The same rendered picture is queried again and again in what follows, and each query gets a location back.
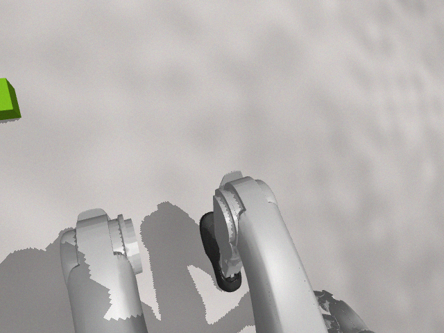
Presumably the small box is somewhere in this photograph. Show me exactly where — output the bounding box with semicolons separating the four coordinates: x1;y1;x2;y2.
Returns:
0;78;21;120

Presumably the right robot hand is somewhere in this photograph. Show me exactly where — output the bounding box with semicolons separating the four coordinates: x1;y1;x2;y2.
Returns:
314;290;369;333

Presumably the right robot foot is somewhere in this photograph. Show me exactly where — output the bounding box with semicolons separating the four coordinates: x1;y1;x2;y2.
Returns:
200;212;241;292

